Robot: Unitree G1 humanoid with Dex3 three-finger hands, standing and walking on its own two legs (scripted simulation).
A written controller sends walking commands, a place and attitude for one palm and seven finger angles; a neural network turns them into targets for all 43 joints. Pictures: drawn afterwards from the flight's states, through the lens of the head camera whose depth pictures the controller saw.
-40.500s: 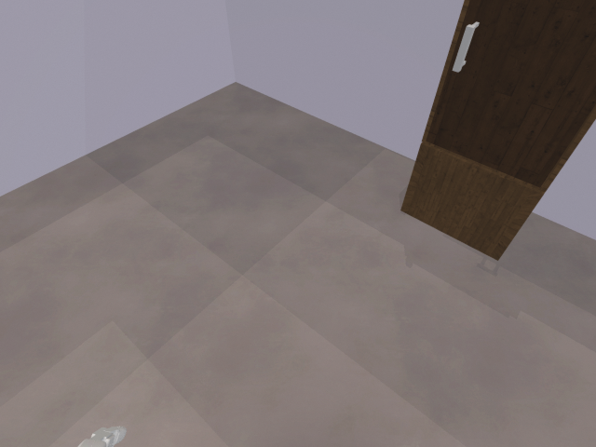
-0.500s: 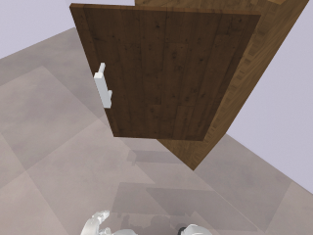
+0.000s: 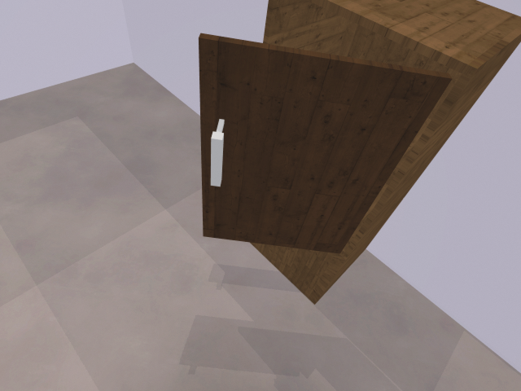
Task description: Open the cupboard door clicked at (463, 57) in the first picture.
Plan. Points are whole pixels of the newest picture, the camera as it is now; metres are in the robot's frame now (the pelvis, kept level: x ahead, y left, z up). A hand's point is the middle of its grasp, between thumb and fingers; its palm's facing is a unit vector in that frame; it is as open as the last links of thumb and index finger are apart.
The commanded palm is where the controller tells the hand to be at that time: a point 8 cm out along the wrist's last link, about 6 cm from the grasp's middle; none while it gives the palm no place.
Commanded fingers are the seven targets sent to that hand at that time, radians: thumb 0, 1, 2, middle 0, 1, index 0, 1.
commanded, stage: come to a stop and stand still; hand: left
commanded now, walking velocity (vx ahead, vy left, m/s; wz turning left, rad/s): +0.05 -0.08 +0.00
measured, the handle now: (218, 153) +0.55 +0.13 +0.02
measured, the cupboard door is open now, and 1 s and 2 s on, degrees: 41 41 41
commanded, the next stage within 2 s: look again from close up in 1.42 s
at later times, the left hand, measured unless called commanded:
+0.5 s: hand out of the picture -0.06 +0.09 -0.16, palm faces +0.07 -0.98 -0.18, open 7.4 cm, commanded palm none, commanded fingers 0.00 0.90 0.90 -0.20 -0.30 -0.20 -0.30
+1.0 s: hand out of the picture -0.03 +0.13 -0.19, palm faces +0.05 -0.99 -0.14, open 7.4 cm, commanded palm none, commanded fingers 0.00 0.90 0.90 -0.20 -0.30 -0.20 -0.30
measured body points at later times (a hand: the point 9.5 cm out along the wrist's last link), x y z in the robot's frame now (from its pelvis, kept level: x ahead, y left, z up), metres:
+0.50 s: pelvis -0.04 -0.07 +0.00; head -0.05 -0.09 +0.45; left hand -0.06 +0.14 -0.15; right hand -0.09 -0.29 -0.17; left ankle -0.02 +0.07 -0.69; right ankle -0.08 -0.16 -0.75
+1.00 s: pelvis -0.01 -0.03 -0.01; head +0.01 -0.01 +0.44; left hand -0.03 +0.18 -0.18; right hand +0.03 -0.26 -0.16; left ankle -0.01 +0.07 -0.75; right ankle -0.08 -0.16 -0.75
